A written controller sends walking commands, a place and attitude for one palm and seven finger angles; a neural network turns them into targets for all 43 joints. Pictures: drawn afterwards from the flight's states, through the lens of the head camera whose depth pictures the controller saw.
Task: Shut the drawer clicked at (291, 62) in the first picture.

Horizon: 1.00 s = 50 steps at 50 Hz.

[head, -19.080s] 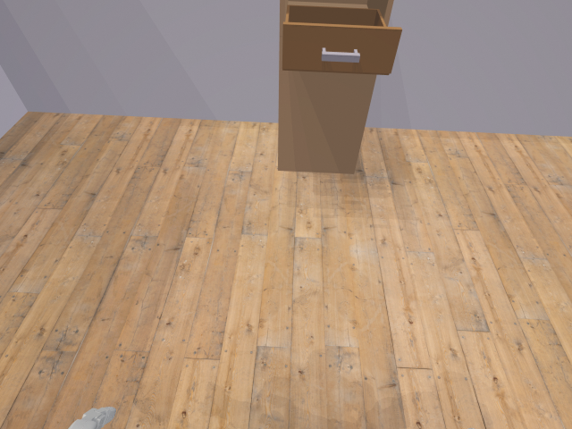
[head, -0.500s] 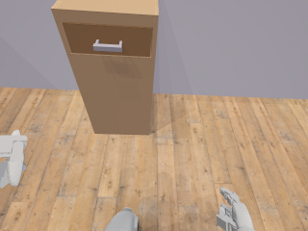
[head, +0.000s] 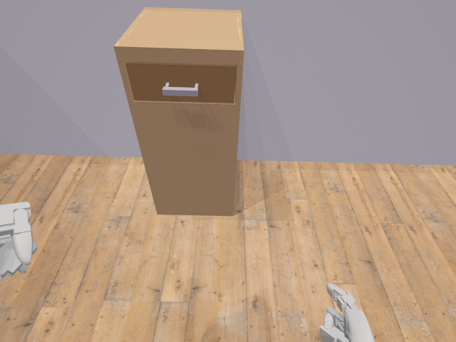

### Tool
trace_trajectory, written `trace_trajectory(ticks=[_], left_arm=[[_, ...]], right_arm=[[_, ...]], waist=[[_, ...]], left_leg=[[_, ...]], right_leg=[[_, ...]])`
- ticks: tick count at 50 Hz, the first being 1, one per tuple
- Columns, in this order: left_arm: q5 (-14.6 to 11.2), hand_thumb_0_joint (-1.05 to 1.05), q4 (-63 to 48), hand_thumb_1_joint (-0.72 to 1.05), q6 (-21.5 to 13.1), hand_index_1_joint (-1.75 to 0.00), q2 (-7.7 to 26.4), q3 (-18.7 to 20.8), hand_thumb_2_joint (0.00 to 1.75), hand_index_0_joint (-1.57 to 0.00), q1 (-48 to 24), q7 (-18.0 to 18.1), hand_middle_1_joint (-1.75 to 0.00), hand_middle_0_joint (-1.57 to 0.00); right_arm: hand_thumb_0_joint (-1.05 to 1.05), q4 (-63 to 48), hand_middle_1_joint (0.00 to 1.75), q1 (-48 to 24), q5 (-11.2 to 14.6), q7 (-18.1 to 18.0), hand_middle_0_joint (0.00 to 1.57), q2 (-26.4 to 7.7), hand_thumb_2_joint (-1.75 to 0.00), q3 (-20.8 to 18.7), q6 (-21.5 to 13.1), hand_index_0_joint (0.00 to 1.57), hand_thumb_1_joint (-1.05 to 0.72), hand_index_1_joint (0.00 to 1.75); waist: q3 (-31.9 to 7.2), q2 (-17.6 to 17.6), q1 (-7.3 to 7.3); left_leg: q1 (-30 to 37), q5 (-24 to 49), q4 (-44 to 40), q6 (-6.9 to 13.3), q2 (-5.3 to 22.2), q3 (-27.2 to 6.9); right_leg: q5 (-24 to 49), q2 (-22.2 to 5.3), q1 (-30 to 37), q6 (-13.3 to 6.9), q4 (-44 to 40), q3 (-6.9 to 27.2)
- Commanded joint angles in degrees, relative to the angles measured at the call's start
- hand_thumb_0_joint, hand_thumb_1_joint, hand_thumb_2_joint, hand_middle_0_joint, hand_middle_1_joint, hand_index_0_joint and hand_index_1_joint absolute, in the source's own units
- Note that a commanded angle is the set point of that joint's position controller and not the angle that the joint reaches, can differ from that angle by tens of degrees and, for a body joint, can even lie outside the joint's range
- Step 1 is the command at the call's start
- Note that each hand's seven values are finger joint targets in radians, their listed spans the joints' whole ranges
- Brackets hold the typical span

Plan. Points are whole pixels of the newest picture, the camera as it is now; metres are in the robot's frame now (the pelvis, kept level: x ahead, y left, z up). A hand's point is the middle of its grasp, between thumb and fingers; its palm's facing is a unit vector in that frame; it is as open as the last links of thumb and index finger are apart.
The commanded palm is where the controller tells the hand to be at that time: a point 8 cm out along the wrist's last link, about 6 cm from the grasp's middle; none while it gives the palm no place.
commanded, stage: stop stepping back and stand still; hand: left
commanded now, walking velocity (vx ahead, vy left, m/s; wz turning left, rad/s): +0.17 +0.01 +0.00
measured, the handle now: (181, 88) +0.89 +0.19 +0.01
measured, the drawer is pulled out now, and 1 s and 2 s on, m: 0.00 0.00 0.00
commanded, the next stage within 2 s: let the arm hang, fingers relaxed in 0.32 s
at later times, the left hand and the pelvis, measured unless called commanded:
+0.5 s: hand (60, 263) +0.21 +0.26 +0.09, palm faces +0.22 -0.82 -0.52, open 3.2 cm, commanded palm none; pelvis +0.00 +0.02 -0.01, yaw +2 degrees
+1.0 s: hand out of the picture -0.03 +0.25 -0.17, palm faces +0.05 -0.97 -0.25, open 5.3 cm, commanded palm none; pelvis +0.00 +0.05 +0.01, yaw +2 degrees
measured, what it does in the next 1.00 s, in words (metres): shifts its weight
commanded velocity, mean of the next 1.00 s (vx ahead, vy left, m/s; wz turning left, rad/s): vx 0.02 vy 0.00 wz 0.00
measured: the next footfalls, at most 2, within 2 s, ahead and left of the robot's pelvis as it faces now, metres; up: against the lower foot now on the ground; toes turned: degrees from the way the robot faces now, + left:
none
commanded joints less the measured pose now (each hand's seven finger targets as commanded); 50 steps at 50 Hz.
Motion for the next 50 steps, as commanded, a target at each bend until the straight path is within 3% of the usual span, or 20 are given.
trace_trajectory(ticks=[1,2,5,7,8,9,10,12,15,17,18,20,21,22,24,28,29,33,37,50], left_arm=[[-0.46,0.0,-8.58,0.9,-2.15,-1.6,5.57,2.89,0.9,-1.4,-4.89,0.49,-1.6,-1.4],[-0.48,0.0,-8.22,0.9,-2.45,-1.6,5.54,2.51,0.9,-1.4,-5.34,0.38,-1.6,-1.4],[0.59,0.0,-8.85,0.9,-2.37,-1.6,4.8,0.3,0.9,-1.4,-8.14,0.63,-1.6,-1.4],[0.68,0.0,-14.57,0.9,-3.18,-1.6,6.61,0.83,0.9,-1.4,-11.58,1.1,-1.6,-1.4],[0.53,0.0,-16.17,0.9,-3.76,-1.6,6.33,1.23,0.9,-1.4,-10.43,1.3,-1.6,-1.4],[0.88,0.0,-20.06,0.9,-4.51,-1.6,6.38,1.88,0.9,-1.4,-10.18,1.77,-1.6,-1.4],[1.71,0.0,-21.97,0.9,-5.05,-1.6,7.48,2.85,0.9,-1.4,-10.02,2.17,-1.6,-1.4],[1.14,0.0,-20.12,0.9,-5.03,-1.6,9.44,5.83,0.9,-1.4,-6.23,1.73,-1.6,-1.4],[0.56,0.0,-18.19,0.9,-4.08,-1.6,7.57,5.69,0.9,-1.4,1.61,1.47,-1.6,-1.4],[0.28,0.0,-15.17,0.9,-4.08,-1.6,6.52,5.6,0.9,-1.4,5.24,1.11,-1.6,-1.4],[0.32,0.0,-12.85,0.9,-4.1,-1.6,6.52,5.7,0.9,-1.4,5.57,0.82,-1.6,-1.4],[-0.08,0.0,-9.39,0.9,-4.12,-1.6,8.15,7.18,0.9,-1.4,4.06,0.64,-1.6,-1.4],[5.8,0.0,36.46,0.9,5.41,-1.6,1.66,-16.7,0.9,-1.4,-6.1,-7.81,-1.6,-1.4],[4.99,0.0,36.25,0.9,9.15,-1.56,0.67,-14.63,0.9,-1.36,-8.42,-9.1,-1.56,-1.36],[4.2,0.0,38.3,0.9,10.48,-1.47,-4.25,-16.04,0.9,-1.28,-10.33,-8.85,-1.47,-1.28],[4.36,0.0,50.64,0.9,10.69,-1.3,-3.24,-18.4,0.9,-1.12,-14.16,-8.84,-1.3,-1.12],[4.16,0.0,54.12,0.9,10.76,-1.25,-2.91,-18.36,0.9,-1.08,-15.07,-8.74,-1.25,-1.08],[3.14,0.0,67.55,0.9,11.69,-1.08,-3.87,-19.61,0.9,-0.92,-18.19,-8.37,-1.08,-0.92],[3.06,0.0,77.14,0.9,11.38,-0.91,-6.09,-19.51,0.9,-0.76,-15.79,-8.0,-0.91,-0.76],[2.9,0.0,92.19,0.9,11.29,-0.34,-7.08,-21.39,0.9,-0.24,-16.33,-7.87,-0.34,-0.24]], right_arm=[[0.0,-6.55,0.3,-6.44,-0.02,-0.46,0.2,-9.05,-0.9,-4.28,-1.29,0.2,-0.9,0.3],[0.0,-5.93,0.3,-5.51,-0.46,-0.48,0.2,-8.89,-0.9,-3.97,-1.76,0.2,-0.9,0.3],[0.0,-5.8,0.3,-6.64,-0.9,-1.45,0.2,-7.66,-0.9,-3.22,-1.7,0.2,-0.9,0.3],[0.0,-5.71,0.3,-6.72,-1.15,-2.51,0.2,-8.86,-0.9,-3.37,-3.15,0.2,-0.9,0.3],[0.0,-5.97,0.3,-5.74,-1.36,-2.73,0.2,-9.9,-0.9,-3.62,-3.91,0.2,-0.9,0.3],[0.0,-6.8,0.3,-5.12,-1.31,-2.46,0.2,-10.71,-0.9,-3.69,-4.36,0.2,-0.9,0.3],[0.0,-7.01,0.3,-4.12,-1.52,-2.02,0.2,-8.96,-0.9,-3.23,-4.85,0.2,-0.9,0.3],[0.0,-5.61,0.3,-3.9,-1.44,-1.15,0.2,-7.73,-0.9,-3.59,-5.92,0.2,-0.9,0.3],[0.0,-5.18,0.3,-3.98,-0.59,0.37,0.2,-7.88,-0.9,-3.39,-6.32,0.2,-0.9,0.3],[0.0,-5.76,0.3,-4.17,-0.25,0.66,0.2,-8.62,-0.9,-3.44,-5.71,0.2,-0.9,0.3],[0.0,-5.95,0.3,-4.74,-0.22,0.67,0.2,-8.68,-0.9,-3.53,-5.05,0.2,-0.9,0.3],[0.0,-6.57,0.3,-5.3,-0.42,0.45,0.2,-8.32,-0.9,-3.87,-3.72,0.2,-0.9,0.3],[0.0,7.48,0.3,-5.98,-0.98,4.65,0.2,-13.31,-0.9,-6.35,-6.32,0.2,-0.9,0.3],[0.0,6.72,0.3,0.17,0.21,4.81,0.2,-10.34,-0.9,-5.69,-0.93,0.2,-0.9,0.3],[0.0,6.93,0.3,2.9,-0.69,4.6,0.2,-8.01,-0.9,-4.44,2.69,0.2,-0.9,0.3],[0.0,7.13,0.3,0.82,-2.45,4.23,0.2,-9.24,-0.9,-4.07,4.42,0.2,-0.9,0.3],[0.0,7.77,0.3,1.38,-2.51,3.93,0.2,-9.34,-0.9,-4.13,4.66,0.2,-0.9,0.3],[0.0,12.43,0.3,-0.54,-2.41,3.35,0.2,-9.26,-0.9,-3.06,4.81,0.2,-0.9,0.3],[0.0,15.79,0.3,1.36,-2.33,2.54,0.2,-7.81,-0.9,-3.07,5.18,0.2,-0.9,0.3],[0.0,24.58,0.3,8.36,-1.58,1.7,0.2,-6.97,-0.9,-3.18,5.38,0.2,-0.9,0.3]], waist=[[3.91,-13.09,0.87],[2.37,-10.01,0.49],[3.53,-9.68,-0.07],[2.79,-0.89,-0.24],[2.3,8.48,-0.08],[1.07,20.85,0.26],[0.97,21.31,0.19],[-1.12,13.51,0.57],[-2.02,12.37,1.48],[-2.54,9.96,1.63],[-1.29,6.98,1.37],[1.58,-6.51,0.31],[-2.22,-10.34,-1.22],[-3.51,-9.21,-2.16],[-1.28,-12.28,-1.54],[-0.59,-17.83,0.29],[-1.58,-17.76,0.36],[2.2,6.63,1.86],[-0.17,12.09,2.44],[6.27,-0.53,1.17]], left_leg=[[-16.94,-3.98,26.72,0.04,-1.48,-0.86],[-15.58,-3.63,23.49,0.25,0.27,-2.34],[4.09,0.03,5.15,1.11,1.41,1.3],[11.8,0.88,-6.9,0.99,-0.66,2.83],[13.67,-4.81,-14.09,2.9,3.14,-4.81],[16.39,-8.54,-20.62,6.84,12.58,-20.26],[14.42,-3.38,-23.86,10.48,17.16,-26.54],[11.53,4.27,-22.42,10.82,16.44,-23.85],[7.1,17.92,-15.87,7.15,11.46,-9.23],[1.88,15.61,-11.98,4.53,8.66,-4.7],[-2.33,9.32,-10.17,3.28,6.83,-2.88],[-5.89,-2.16,-1.06,0.34,0.3,0.09],[-7.89,-3.72,8.71,-0.69,2.77,0.53],[1.71,-5.24,7.17,-1.46,2.37,-1.69],[2.25,2.32,6.48,-0.5,1.42,-0.84],[2.37,9.62,0.0,0.89,-0.11,-0.98],[3.71,12.95,-1.7,1.12,0.19,-1.49],[0.73,15.68,-12.36,2.31,4.1,-5.21],[1.7,7.78,-15.24,2.25,4.13,-4.57],[6.02,4.4,-19.3,2.39,4.86,-4.79]], right_leg=[[-5.88,-19.21,0.54,-11.57,-19.78,27.86],[-0.9,-18.84,1.09,-11.14,-17.12,23.34],[-16.13,-13.7,-14.7,-6.43,-16.11,10.94],[-14.83,-9.42,-15.31,-3.96,-7.5,6.01],[-11.84,-6.14,-16.45,-1.96,1.2,4.69],[-10.12,-1.45,-20.74,0.96,12.4,1.05],[-11.91,-0.21,-21.28,1.62,21.9,1.12],[-9.85,-2.56,-18.66,2.1,26.9,3.96],[-4.01,-2.44,-7.5,2.94,11.68,0.37],[2.72,-1.07,2.0,2.99,0.52,-1.78],[5.67,-1.7,5.39,2.6,-3.68,-0.21],[0.96,-10.49,1.02,-1.78,-14.1,16.39],[22.79,-21.64,-2.93,-4.25,-6.27,15.59],[15.65,-20.25,-11.8,-5.33,-5.28,15.49],[7.02,-13.56,-14.37,-2.91,-3.82,7.6],[24.83,-11.47,-5.99,-1.36,-2.6,6.84],[28.22,-10.92,-3.64,-0.98,-1.77,6.6],[11.6,-6.21,-0.77,1.46,-1.51,3.45],[7.85,-5.55,3.28,0.63,-5.63,2.5],[7.27,-6.44,-1.45,0.63,-9.58,2.46]])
